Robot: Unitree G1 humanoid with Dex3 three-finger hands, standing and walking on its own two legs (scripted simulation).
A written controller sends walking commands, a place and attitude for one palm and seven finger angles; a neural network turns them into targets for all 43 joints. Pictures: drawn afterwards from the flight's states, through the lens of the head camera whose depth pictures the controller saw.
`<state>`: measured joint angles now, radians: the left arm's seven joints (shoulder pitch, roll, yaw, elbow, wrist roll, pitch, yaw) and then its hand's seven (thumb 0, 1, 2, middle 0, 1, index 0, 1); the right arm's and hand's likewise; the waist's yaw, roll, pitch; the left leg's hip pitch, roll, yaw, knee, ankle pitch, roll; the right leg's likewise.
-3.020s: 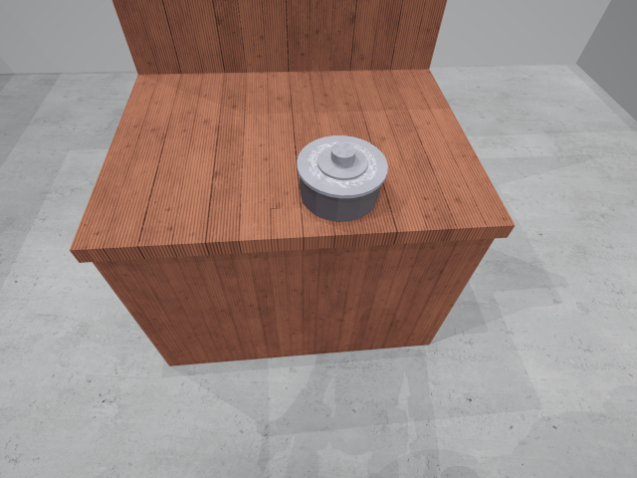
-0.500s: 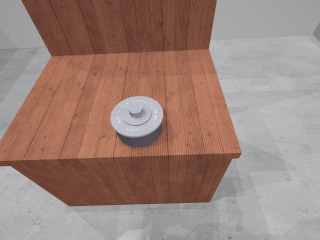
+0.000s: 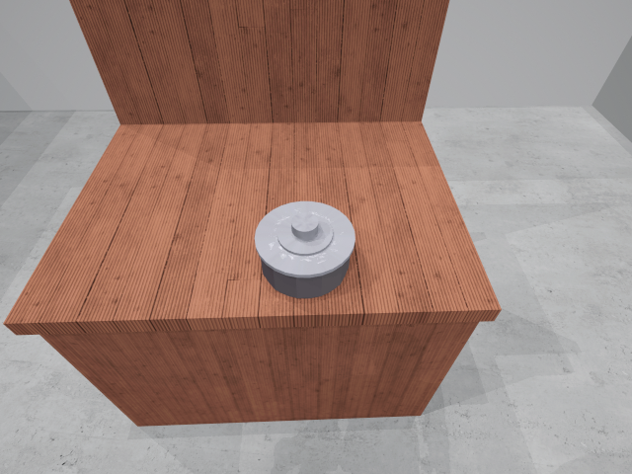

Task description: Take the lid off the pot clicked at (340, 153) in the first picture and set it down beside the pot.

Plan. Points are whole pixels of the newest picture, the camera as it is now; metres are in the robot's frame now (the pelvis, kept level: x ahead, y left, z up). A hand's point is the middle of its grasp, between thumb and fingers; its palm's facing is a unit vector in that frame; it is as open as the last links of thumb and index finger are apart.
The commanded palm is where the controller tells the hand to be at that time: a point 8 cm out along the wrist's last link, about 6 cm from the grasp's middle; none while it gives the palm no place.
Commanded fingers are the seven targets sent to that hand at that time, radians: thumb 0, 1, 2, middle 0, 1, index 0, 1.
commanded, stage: come to a stop and stand still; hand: left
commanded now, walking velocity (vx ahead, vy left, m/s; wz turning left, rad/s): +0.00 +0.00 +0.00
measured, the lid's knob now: (304, 225) +0.51 +0.06 +0.00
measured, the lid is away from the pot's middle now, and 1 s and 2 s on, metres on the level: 0.00 0.00 0.00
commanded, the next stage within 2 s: look again from close up in 0.24 s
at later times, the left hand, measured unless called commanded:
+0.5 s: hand out of the picture -0.02 +0.19 -0.18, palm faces +0.02 -0.99 -0.17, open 7.4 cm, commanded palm none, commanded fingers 0.00 0.90 0.90 -0.20 -0.30 -0.20 -0.30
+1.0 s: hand out of the picture +0.02 +0.20 -0.19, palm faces +0.03 -0.99 -0.16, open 7.4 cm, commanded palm none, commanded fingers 0.00 0.90 0.90 -0.20 -0.30 -0.20 -0.30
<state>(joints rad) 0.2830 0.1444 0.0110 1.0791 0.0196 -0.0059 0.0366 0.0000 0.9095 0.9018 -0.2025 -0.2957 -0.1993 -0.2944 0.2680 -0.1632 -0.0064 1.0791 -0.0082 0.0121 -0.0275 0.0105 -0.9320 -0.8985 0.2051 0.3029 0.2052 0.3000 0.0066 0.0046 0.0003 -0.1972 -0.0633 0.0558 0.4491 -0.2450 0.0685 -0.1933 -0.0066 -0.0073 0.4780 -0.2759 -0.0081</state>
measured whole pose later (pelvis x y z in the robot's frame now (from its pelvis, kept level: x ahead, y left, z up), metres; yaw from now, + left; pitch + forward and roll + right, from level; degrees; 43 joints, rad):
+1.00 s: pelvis +0.02 +0.04 +0.00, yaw +0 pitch +0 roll -1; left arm 0.31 0.16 -0.02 1.06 0.02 0.00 0.05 0.00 0.91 0.90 -0.20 -0.30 -0.20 -0.29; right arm 0.25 -0.17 0.01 1.07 0.00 -0.03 -0.03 0.01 -0.92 -0.90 0.20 0.30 0.20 0.30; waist 0.02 -0.03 0.01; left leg -0.18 -0.10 0.07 0.47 -0.29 0.12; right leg -0.16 -0.04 0.00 0.47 -0.30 0.05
